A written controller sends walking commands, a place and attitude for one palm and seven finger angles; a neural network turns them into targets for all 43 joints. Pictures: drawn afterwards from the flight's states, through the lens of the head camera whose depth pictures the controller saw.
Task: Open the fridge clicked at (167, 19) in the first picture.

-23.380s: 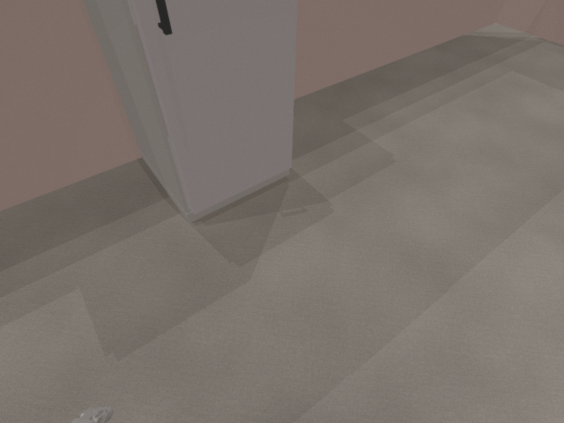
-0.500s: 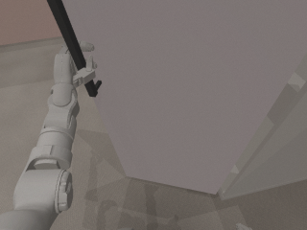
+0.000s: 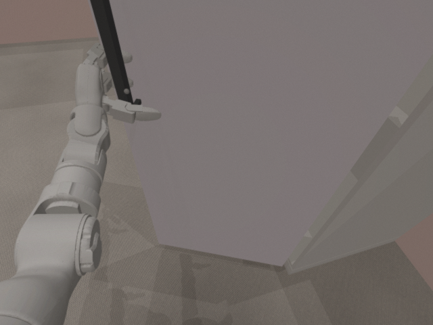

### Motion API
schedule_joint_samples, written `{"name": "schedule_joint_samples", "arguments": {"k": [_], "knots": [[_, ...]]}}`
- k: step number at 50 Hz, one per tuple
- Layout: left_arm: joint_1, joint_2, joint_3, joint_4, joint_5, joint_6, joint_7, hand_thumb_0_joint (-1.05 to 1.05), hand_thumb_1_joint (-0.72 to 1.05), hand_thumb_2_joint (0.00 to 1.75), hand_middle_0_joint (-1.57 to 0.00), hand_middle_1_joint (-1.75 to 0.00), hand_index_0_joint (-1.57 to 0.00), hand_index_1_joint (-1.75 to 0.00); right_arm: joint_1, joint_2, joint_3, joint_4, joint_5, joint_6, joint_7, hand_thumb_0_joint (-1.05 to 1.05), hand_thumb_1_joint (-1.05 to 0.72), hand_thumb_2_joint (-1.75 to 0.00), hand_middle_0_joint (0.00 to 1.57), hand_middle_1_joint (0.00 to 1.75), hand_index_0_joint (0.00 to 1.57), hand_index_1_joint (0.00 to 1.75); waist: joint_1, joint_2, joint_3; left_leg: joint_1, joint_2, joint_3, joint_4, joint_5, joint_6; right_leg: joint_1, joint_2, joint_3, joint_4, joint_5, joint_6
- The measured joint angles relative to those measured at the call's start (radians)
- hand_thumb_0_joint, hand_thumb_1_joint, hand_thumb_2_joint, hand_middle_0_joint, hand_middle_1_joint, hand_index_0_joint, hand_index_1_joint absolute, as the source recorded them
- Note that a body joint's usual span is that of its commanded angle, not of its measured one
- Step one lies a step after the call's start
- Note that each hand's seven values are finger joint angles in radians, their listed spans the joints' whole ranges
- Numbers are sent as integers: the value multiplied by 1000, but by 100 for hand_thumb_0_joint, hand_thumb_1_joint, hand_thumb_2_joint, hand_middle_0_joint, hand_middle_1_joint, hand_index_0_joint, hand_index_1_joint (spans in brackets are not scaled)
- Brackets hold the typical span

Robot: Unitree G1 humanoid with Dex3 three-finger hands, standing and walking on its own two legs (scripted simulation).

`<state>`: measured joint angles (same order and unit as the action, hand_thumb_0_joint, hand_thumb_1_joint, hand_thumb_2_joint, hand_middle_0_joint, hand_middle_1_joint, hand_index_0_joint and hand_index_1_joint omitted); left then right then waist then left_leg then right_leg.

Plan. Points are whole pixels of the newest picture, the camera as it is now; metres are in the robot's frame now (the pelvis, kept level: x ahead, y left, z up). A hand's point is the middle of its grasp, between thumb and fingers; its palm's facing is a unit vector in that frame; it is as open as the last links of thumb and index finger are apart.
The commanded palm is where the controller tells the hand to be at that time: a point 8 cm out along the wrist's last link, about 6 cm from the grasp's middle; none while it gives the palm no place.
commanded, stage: loosen the grip on the handle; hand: left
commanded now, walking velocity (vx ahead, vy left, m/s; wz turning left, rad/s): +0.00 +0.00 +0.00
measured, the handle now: (117, 42) +0.51 +0.17 +0.26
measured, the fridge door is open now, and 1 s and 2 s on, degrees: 64 60 60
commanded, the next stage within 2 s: slip the hand off the handle in 0.18 s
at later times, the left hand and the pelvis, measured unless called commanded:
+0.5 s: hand (109, 87) +0.49 +0.19 +0.19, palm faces +0.23 -0.96 -0.17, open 14.7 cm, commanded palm +0.45 +0.24 +0.19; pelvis +0.05 -0.01 +0.01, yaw +0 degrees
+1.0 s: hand (67, 96) +0.46 +0.26 +0.19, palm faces +0.21 -0.97 -0.15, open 14.7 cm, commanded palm +0.41 +0.29 +0.19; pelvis +0.06 -0.01 +0.01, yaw +0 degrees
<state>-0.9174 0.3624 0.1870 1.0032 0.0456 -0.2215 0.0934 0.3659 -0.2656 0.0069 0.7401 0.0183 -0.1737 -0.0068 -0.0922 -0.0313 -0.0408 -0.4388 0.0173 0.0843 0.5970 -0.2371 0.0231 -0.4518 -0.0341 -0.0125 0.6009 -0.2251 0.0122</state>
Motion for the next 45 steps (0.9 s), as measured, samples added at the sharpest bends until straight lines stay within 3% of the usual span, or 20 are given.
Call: {"name": "schedule_joint_samples", "arguments": {"k": [3,7,15,20,30,45], "knots": [[35,8,36,-32,-2,-29,-12,0,-42,26,-44,-135,-36,-130,17,6,4,14,-7,-1,-7,2,-91,-90,20,30,20,30,-6,7,3,0,5,8,3,-7,0,-4,6,10,0,-3,2],[82,8,35,-88,-15,-38,-17,-1,-49,22,-44,-132,-33,-125,37,15,0,23,-9,-1,-9,2,-91,-90,20,30,20,30,-5,19,5,15,9,12,-4,-17,-1,11,11,14,-10,-10,1],[170,-29,47,-221,-38,15,-7,-1,-54,20,-36,-122,-28,-118,9,21,-6,17,-13,9,-11,2,-91,-90,21,30,20,30,18,41,1,64,16,12,-41,-28,-9,61,20,13,-52,-18,-2],[178,-8,77,-222,-30,37,-25,-1,-55,20,-30,-118,-26,-116,-38,19,-7,-8,-12,27,-18,2,-91,-90,21,30,20,30,29,42,-2,68,19,3,-49,-32,-15,67,23,4,-58,-27,-8],[221,34,90,-254,-78,42,-131,-1,-55,20,-26,-115,-25,-115,-73,-2,-11,-39,9,53,-40,1,-91,-90,20,30,20,30,68,44,-17,75,21,-28,-46,-47,-25,89,24,-27,-62,-50,-17],[278,109,176,-269,-130,28,-261,-1,-55,20,-26,-115,-25,-115,-39,4,-1,-51,13,76,-53,1,-91,-90,20,30,20,30,76,51,-32,63,21,-29,-20,-69,-22,82,24,-27,-46,-65,-13]]}}
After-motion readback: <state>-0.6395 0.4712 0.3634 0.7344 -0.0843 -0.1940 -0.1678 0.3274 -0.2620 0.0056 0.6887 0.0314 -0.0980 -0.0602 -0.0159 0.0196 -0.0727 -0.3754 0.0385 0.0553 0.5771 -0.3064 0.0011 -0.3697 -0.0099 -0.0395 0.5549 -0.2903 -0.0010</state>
